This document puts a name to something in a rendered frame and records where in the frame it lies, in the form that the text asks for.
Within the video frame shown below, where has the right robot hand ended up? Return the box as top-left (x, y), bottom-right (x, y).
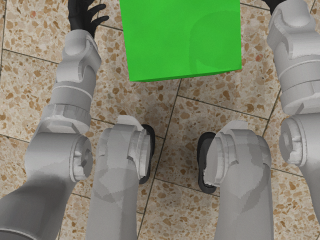
top-left (262, 0), bottom-right (287, 15)

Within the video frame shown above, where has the carton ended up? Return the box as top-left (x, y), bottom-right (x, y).
top-left (119, 0), bottom-right (242, 82)

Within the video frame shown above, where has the robot left forearm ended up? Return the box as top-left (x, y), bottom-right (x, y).
top-left (24, 29), bottom-right (102, 175)

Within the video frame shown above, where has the robot right forearm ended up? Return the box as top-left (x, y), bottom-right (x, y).
top-left (266, 0), bottom-right (320, 116)

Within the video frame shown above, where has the right robot thigh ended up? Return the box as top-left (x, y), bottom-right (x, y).
top-left (209, 129), bottom-right (274, 240)

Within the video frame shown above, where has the robot left upper arm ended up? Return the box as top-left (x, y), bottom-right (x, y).
top-left (0, 132), bottom-right (94, 240)

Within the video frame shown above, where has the right robot shin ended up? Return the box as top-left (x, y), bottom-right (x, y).
top-left (203, 120), bottom-right (272, 187)

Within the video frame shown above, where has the robot right upper arm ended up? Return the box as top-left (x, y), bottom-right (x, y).
top-left (278, 112), bottom-right (320, 225)

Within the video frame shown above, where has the left robot hand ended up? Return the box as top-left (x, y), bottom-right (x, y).
top-left (67, 0), bottom-right (109, 39)

